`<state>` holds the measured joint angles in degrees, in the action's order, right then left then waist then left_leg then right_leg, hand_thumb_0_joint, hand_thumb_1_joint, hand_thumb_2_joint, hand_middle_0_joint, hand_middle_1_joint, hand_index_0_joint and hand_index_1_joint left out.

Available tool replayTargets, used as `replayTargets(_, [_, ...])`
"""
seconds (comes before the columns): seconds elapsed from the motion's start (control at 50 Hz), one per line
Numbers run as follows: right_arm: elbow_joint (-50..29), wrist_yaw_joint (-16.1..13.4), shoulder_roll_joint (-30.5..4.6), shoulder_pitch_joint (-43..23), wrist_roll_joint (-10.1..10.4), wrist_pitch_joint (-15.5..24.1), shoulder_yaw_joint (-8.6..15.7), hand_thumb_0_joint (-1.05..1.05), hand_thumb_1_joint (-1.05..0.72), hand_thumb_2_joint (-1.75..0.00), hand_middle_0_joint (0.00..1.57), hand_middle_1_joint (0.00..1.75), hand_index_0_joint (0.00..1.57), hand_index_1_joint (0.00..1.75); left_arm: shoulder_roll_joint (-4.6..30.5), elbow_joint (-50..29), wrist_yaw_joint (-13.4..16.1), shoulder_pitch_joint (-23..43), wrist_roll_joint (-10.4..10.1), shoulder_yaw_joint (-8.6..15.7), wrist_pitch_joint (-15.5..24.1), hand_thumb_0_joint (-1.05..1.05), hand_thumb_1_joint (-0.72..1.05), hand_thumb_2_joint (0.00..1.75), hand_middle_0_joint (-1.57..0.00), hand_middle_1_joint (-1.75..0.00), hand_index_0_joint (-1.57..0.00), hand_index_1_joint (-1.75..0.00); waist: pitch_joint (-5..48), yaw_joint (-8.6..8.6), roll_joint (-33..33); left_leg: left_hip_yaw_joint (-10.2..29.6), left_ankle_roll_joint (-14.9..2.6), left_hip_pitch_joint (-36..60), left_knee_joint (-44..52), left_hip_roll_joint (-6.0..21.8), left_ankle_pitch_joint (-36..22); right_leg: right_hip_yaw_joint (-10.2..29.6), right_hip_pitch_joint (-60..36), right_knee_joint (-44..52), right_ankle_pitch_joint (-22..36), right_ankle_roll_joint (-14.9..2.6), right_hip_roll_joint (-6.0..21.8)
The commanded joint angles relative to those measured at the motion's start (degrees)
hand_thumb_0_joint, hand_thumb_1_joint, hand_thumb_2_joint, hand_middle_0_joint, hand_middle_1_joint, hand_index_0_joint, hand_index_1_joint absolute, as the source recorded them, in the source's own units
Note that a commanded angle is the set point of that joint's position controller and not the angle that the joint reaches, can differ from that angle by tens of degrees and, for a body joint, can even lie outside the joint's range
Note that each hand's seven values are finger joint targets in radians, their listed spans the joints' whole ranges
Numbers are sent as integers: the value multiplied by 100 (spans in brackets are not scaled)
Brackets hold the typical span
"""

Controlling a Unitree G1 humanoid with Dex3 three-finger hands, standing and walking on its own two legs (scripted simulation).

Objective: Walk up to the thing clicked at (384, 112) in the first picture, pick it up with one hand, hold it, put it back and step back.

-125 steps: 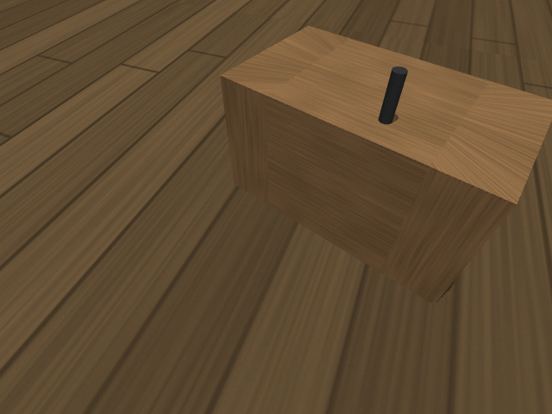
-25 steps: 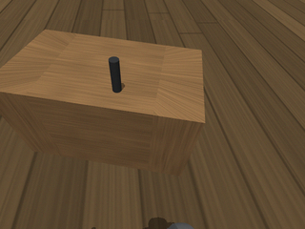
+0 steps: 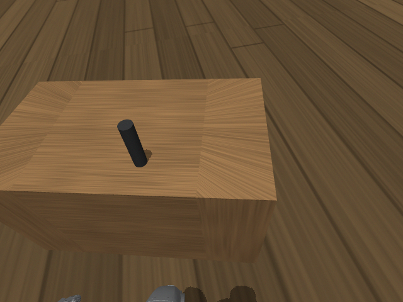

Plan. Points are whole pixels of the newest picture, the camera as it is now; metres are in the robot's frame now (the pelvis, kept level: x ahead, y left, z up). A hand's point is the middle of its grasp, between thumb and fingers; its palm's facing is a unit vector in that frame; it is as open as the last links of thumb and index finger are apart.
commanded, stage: walk up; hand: left
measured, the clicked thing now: (133, 145) +0.55 +0.26 -0.08
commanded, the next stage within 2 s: stand in 1.50 s
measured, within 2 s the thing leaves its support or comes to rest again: neither
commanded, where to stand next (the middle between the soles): +0.11 +0.05 m, yaw -2 degrees
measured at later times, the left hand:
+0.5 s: hand out of the picture +0.12 +0.31 -0.17, palm faces -0.08 -0.92 -0.38, open 7.4 cm
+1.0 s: hand (93, 289) +0.17 +0.28 -0.14, palm faces -0.11 -0.93 -0.34, open 7.4 cm
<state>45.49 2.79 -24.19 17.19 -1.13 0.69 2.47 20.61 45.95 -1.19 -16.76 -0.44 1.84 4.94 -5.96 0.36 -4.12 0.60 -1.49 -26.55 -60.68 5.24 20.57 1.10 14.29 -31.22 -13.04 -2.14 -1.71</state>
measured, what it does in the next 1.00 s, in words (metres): steps on the spot: left foot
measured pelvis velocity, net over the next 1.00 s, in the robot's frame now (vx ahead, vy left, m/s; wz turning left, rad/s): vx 0.05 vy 0.04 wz -0.09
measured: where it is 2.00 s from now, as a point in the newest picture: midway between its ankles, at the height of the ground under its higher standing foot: outside the picture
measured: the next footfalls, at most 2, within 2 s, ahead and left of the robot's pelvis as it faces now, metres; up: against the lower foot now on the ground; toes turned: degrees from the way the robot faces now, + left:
left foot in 0.18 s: +0.15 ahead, +0.18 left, +0.00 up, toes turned +1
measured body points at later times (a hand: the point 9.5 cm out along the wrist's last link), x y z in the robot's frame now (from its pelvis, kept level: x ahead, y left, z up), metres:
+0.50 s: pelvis +0.04 +0.05 -0.01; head +0.07 +0.06 +0.44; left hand +0.12 +0.36 -0.14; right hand +0.14 -0.26 -0.12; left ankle +0.11 +0.17 -0.73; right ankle +0.03 -0.10 -0.73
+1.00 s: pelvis +0.05 +0.04 +0.01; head +0.06 +0.03 +0.46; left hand +0.18 +0.33 -0.12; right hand +0.09 -0.27 -0.12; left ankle +0.11 +0.17 -0.73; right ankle +0.03 -0.10 -0.73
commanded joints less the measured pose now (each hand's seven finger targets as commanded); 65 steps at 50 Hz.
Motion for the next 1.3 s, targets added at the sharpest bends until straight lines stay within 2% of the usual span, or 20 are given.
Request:
replayTargets(0.0, [-177, -99, -845, 420, -11, 20, 370, 0, -90, -90, 20, 30, 20, 30, 1553, -481, 162, 120, 81, 462, 104, 0, 90, 90, -20, -30, -20, -30, 85, -147, 1194, -172, 171, 303, 810, 136, -363, 849, 736, 1184, 1174, -983, 1084])
replayTargets(0.08, [-74, -167, -748, -34, 31, 89, 370, 0, -90, -90, 20, 30, 20, 30, 1561, -388, 195, 126, 126, 369, -32, 0, 90, 90, -20, -30, -20, -30, 427, 7, 1447, -252, 211, 1309, 1779, -55, -783, 818, 1124, 443, 1616, -921, 1091])
replayTargets(0.14, [144, -254, -820, 248, 4, 199, 402, 0, -90, -90, 20, 30, 20, 30, 1433, -362, 224, 275, 34, 296, -168, 0, 90, 90, -20, -30, -20, -30, 696, -272, 929, -225, 17, 2046, 2946, -264, -1291, 848, 1208, -534, 1370, -583, 914])
replayTargets(0.16, [166, -282, -1069, 272, -37, 247, 427, 0, -90, -90, 20, 30, 20, 30, 1171, -329, 230, 67, -11, 222, -191, 0, 90, 90, -20, -30, -20, -30, 810, -216, 207, 444, -126, 2125, 3411, 301, -1557, 659, 1225, -944, 765, -318, 571])
replayTargets(0.18, [64, -291, -1330, -16, -87, 285, 433, 0, -90, -90, 20, 30, 20, 30, 895, -273, 241, -187, -86, 128, -229, 0, 90, 90, -20, -30, -20, -30, 962, -62, -666, 1865, -482, 2096, 3921, 1398, -1706, 442, 1376, -1627, -519, 12, -53])
replayTargets(0.2, [-18, -274, -1459, -418, 24, 287, 421, 0, -90, -90, 20, 30, 20, 30, 1191, -53, 312, -310, -91, 183, -307, 0, 90, 90, -20, -30, -20, -30, 992, 23, -655, 2277, -1137, 1774, 4008, 1877, -1561, 377, 1059, -2097, -2053, 40, -83])
replayTargets(0.22, [14, -275, -1479, -653, 19, 261, 432, 0, -90, -90, 20, 30, 20, 30, 1358, 163, 344, -324, -47, 222, -340, 0, 90, 90, -20, -30, -20, -30, 912, 80, -705, 2368, -1324, 1405, 3963, 1936, -1219, 517, 807, -2223, -2120, 57, 198])
replayTargets(0.28, [63, -311, -1254, -829, -15, 239, 314, 0, -90, -90, 20, 30, 20, 30, 1416, 356, 250, -77, -19, 294, -331, 0, 90, 90, -20, -30, -20, -30, 710, 63, -798, 1001, -808, 1265, 3666, 1044, -1575, 307, 823, -1911, -1690, 37, 185])
replayTargets(0.36, [162, -300, -1293, -970, 9, 166, 282, 0, -90, -90, 20, 30, 20, 30, 1241, 649, 234, -143, 1, 260, -323, 0, 90, 90, -20, -30, -20, -30, 857, 64, -1003, 794, -767, 1413, 3390, 955, -1791, -180, 375, -900, -1196, 118, 183])
replayTargets(0.4, [173, -279, -1177, -1124, 71, 96, 228, 0, -90, -90, 20, 30, 20, 30, 1169, 868, 257, -259, 66, 260, -267, 0, 90, 90, -20, -30, -20, -30, 1009, 198, -758, 559, -601, 1170, 2997, 843, -1865, -279, -299, 119, -362, 97, 149])
replayTargets(0.42, [199, -272, -1036, -1142, 103, 70, 170, 0, -90, -90, 20, 30, 20, 30, 1243, 903, 275, -158, 121, 289, -240, 0, 90, 90, -20, -30, -20, -30, 999, 200, -527, 495, -452, 865, 2853, 788, -1781, -40, -648, 371, -62, 58, 271])
replayTargets(0.46, [246, -262, -667, -1107, 199, 68, 57, 0, -90, -90, 20, 30, 20, 30, 1607, 751, 289, 376, 186, 325, -161, 0, 90, 90, -20, -30, -20, -30, 842, -46, 447, 102, 25, 648, 2535, 225, -1134, 1440, -288, 672, 233, -335, 1151])
replayTargets(0.48, [459, -296, -732, -974, 190, 41, 105, 0, -90, -90, 20, 30, 20, 30, 1812, 733, 241, 884, 141, 311, -207, 0, 90, 90, -20, -30, -20, -30, 677, -245, 792, -25, 28, 1452, 2759, 13, -165, 1461, 747, 618, -193, -555, 1374])
replayTargets(0.5, [633, -295, -831, -842, 146, 59, 145, 0, -90, -90, 20, 30, 20, 30, 1603, 670, 205, 1111, 120, 247, -238, 0, 90, 90, -20, -30, -20, -30, 560, -342, 694, 81, 5, 1916, 3081, 115, -197, 1145, 1100, 509, -488, -384, 1186])
replayTargets(0.52, [702, -283, -981, -959, 116, 96, 165, 0, -90, -90, 20, 30, 20, 30, 1355, 712, 185, 1084, 72, 180, -257, 0, 90, 90, -20, -30, -20, -30, 521, -281, 358, 398, -71, 1909, 3458, 375, -187, 695, 1105, 397, -578, -140, 861])
replayTargets(0.56, [696, -227, -1068, -1504, 115, 112, 133, 0, -90, -90, 20, 30, 20, 30, 1238, 974, 173, 690, 74, 125, -257, 0, 90, 90, -20, -30, -20, -30, 529, 43, 262, 677, -280, 1283, 3685, 672, 17, 325, 378, 377, -548, -59, 530])
replayTargets(0.64, [971, -207, -878, -1425, 117, 117, 41, 0, -90, -90, 20, 30, 20, 30, 1365, 1099, 161, 995, 92, 144, -199, 0, 90, 90, -20, -30, -20, -30, 429, -91, 749, 139, -39, 1453, 3607, 290, -550, 764, 283, 886, -72, -116, 827])
replayTargets(0.7, [1190, -197, -894, -1419, 126, 121, 37, 0, -90, -90, 20, 30, 20, 30, 1308, 1182, 164, 1169, 72, 119, -206, 0, 90, 90, -20, -30, -20, -30, 571, -112, 694, 64, -1, 1740, 3668, 293, -977, 649, 156, 1003, 152, -43, 826])
replayTargets(0.88, [1558, -202, -838, -1493, 88, 114, -12, 0, -90, -90, 20, 30, 20, 30, 1253, 1406, 154, 1417, 60, 101, -274, 0, 90, 90, -20, -30, -20, -30, 628, -76, 570, 3, 91, 1895, 4088, 304, -955, 578, -173, 1385, 218, 39, 834])
replayTargets(1.28, [1704, -263, -808, -1530, 74, 130, 51, 0, -90, -90, 20, 30, 20, 30, 1129, 1616, 148, 1590, 78, 88, -343, 0, 90, 90, -20, -30, -20, -30, 958, -108, 410, -101, 70, 2294, 4218, 397, -1954, 384, -583, 1470, 1082, 138, 850])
